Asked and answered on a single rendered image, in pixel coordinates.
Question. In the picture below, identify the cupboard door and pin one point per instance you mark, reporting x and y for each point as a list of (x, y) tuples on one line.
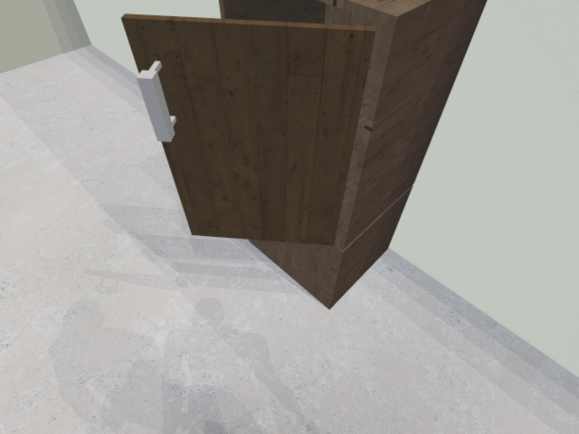
[(266, 118)]

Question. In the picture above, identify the handle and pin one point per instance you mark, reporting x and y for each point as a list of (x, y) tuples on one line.
[(155, 101)]

